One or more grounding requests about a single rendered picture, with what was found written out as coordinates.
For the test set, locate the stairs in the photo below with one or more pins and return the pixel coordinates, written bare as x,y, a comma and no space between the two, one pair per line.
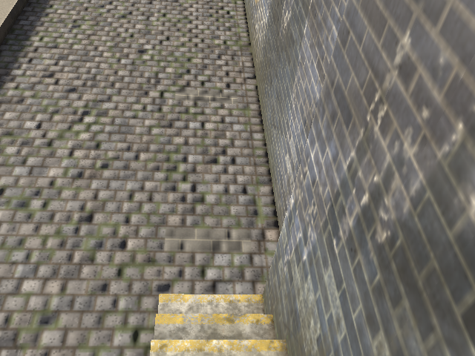
214,325

